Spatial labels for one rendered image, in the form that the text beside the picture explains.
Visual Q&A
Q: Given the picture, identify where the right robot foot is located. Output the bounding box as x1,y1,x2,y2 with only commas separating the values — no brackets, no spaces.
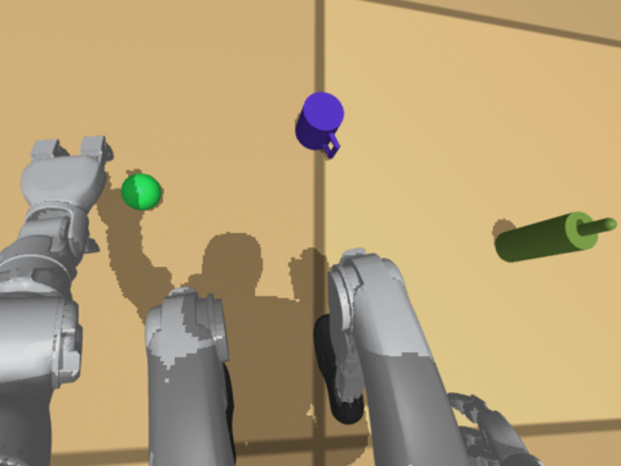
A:
313,314,364,424

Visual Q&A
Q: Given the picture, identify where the left robot hand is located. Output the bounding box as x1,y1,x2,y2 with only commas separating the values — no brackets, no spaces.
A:
21,135,114,253

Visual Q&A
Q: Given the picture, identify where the left robot arm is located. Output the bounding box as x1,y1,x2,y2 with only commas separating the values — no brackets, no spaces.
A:
0,201,89,466

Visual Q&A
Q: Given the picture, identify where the right robot hand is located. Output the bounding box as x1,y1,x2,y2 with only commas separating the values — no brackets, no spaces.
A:
447,392,529,466

